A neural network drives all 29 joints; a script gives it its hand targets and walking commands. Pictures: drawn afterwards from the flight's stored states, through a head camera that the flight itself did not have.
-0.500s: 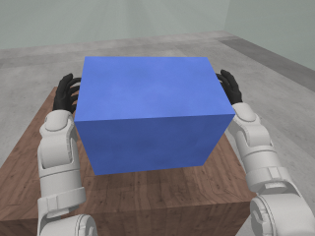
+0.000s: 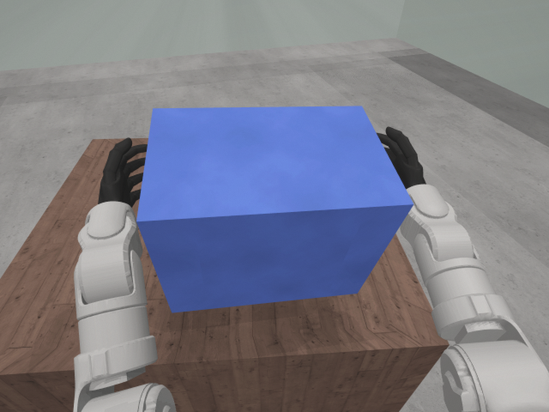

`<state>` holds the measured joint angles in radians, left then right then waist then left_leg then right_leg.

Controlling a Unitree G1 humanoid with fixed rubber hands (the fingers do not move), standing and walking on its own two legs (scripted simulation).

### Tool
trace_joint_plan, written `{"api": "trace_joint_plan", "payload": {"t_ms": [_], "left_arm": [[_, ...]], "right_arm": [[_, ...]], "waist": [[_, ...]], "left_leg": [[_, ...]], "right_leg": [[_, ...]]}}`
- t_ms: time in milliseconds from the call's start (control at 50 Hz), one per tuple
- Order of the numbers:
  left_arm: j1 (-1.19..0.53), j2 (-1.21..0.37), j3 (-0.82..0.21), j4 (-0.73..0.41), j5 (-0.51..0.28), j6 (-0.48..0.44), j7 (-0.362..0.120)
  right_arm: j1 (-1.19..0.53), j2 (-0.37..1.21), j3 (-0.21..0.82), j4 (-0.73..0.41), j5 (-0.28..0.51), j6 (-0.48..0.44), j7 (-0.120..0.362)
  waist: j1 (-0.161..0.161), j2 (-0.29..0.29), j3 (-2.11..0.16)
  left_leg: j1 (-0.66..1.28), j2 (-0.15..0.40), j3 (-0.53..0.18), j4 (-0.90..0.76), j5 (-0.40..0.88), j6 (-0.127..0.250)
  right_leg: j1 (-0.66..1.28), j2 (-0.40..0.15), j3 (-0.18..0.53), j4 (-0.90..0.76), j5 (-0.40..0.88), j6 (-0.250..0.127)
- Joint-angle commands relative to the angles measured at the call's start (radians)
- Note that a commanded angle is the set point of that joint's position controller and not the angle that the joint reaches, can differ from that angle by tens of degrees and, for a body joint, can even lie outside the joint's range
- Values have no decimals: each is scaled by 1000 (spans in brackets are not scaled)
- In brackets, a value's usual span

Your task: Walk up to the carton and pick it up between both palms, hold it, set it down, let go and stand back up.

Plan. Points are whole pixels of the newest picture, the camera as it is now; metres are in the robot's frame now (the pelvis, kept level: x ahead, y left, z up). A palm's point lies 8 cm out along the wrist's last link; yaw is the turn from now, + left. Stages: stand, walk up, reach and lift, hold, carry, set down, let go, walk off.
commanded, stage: set down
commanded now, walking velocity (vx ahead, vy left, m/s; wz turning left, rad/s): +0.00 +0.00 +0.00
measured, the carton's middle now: (265, 210) +0.39 +0.02 +0.14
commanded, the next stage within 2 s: none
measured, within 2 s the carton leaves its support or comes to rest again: neither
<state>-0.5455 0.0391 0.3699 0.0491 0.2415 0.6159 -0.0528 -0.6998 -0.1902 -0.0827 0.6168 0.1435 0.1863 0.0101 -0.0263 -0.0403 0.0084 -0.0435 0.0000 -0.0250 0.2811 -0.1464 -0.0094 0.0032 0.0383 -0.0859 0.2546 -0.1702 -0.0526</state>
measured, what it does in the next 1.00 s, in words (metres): stands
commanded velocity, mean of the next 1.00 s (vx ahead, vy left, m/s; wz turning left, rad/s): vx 0.00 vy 0.00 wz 0.00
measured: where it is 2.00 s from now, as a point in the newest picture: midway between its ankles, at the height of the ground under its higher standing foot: outside the picture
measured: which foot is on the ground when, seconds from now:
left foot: down 0.00-1.00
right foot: down 0.00-1.00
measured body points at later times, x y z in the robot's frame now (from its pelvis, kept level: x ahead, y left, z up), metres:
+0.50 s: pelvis +0.00 +0.00 +0.00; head -0.02 +0.02 +0.45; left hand +0.37 +0.21 +0.16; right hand +0.42 -0.17 +0.17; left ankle +0.01 +0.13 -0.75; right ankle -0.01 -0.08 -0.75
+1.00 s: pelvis +0.01 -0.01 +0.00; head +0.01 +0.00 +0.45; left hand +0.37 +0.21 +0.13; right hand +0.45 -0.17 +0.14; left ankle +0.01 +0.13 -0.75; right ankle -0.01 -0.08 -0.75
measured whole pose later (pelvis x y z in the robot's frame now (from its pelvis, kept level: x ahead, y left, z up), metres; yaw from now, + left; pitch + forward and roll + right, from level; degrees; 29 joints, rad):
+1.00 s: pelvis +0.01 -0.01 +0.00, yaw +0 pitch +3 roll +0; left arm -0.51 -0.06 0.34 0.20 0.23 0.50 0.08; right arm -0.81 -0.26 -0.15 0.96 0.08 0.03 0.15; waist 0.08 -0.02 -0.05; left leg -0.18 0.01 -0.02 0.26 -0.13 -0.02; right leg -0.15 0.05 -0.08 0.25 -0.16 -0.07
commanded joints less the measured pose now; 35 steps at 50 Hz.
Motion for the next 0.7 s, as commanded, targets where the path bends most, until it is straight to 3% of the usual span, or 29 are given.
{"api": "trace_joint_plan", "payload": {"t_ms": [0,80,180,240,340,400,480,500,560,600,680], "left_arm": [[-483,-339,-367,-9,-89,-42,-99],[-513,-352,-377,10,-87,-56,-70],[-492,-371,-352,28,-73,-62,-48],[-493,-388,-372,14,-83,-72,-34],[-478,-398,-407,2,-98,-97,-23],[-492,-402,-405,11,-94,-89,-21],[-442,-428,-427,-18,-107,-111,-4],[-447,-433,-427,-12,-100,-116,2],[-425,-402,-375,18,-76,-107,3],[-427,-402,-366,34,-80,-106,1],[-442,-410,-364,27,-87,-122,0]], "right_arm": [[-607,334,186,-170,4,-89,129],[-654,319,164,-134,-2,-122,168],[-636,297,143,-17,-12,-132,197],[-646,299,129,-18,-25,-149,210],[-624,294,133,7,-20,-166,198],[-597,269,94,88,-25,-155,208],[-607,276,137,20,-4,-192,214],[-632,264,144,20,-2,-194,217],[-620,264,155,43,2,-177,217],[-613,276,153,65,-3,-167,219],[-626,292,163,52,-10,-172,222]], "waist": [[37,40,-289],[61,57,-344],[67,20,-335],[63,17,-391],[37,22,-398],[22,41,-363],[46,38,-461],[66,47,-453],[91,26,-383],[85,3,-372],[100,-4,-399]], "left_leg": [[18,-13,56,-27,155,1],[38,-1,61,-23,174,1],[53,6,61,-23,186,14],[52,5,60,-16,192,16],[69,-2,52,3,270,4],[72,1,46,-11,234,-6],[110,0,37,30,376,-17],[98,2,39,30,380,-20],[27,-3,45,0,291,2],[4,-4,49,-11,248,14],[-6,-4,54,-8,265,17]], "right_leg": [[44,-41,10,-14,173,57],[14,-32,2,-12,128,47],[-12,-28,2,-23,117,49],[-29,-28,0,-19,121,46],[8,-31,-1,-5,281,61],[-35,-32,-4,-21,210,55],[0,-22,-15,5,358,57],[-5,-17,-15,8,342,52],[2,-31,5,4,300,62],[4,-37,14,2,282,65],[16,-41,21,9,330,72]]}}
